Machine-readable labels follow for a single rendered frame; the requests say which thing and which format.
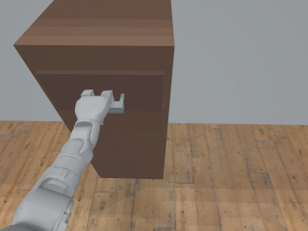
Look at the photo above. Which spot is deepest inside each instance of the left robot forearm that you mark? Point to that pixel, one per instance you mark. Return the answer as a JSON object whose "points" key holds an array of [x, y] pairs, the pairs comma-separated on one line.
{"points": [[65, 173]]}

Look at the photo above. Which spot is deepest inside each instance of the handle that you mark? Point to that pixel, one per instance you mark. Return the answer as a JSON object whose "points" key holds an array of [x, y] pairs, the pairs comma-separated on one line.
{"points": [[117, 107]]}

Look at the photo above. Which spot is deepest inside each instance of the robot left upper arm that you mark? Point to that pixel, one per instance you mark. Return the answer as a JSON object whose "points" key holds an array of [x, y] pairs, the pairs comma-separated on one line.
{"points": [[46, 210]]}

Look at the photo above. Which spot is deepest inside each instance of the drawer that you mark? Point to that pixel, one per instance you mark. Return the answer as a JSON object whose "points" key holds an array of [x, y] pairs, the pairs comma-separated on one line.
{"points": [[143, 89]]}

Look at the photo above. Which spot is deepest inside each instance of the robot left hand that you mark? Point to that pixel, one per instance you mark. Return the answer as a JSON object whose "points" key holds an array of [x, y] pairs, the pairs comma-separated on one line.
{"points": [[94, 107]]}

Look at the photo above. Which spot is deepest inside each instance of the cabinet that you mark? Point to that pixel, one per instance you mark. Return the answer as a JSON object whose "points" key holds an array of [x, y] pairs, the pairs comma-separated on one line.
{"points": [[110, 34]]}

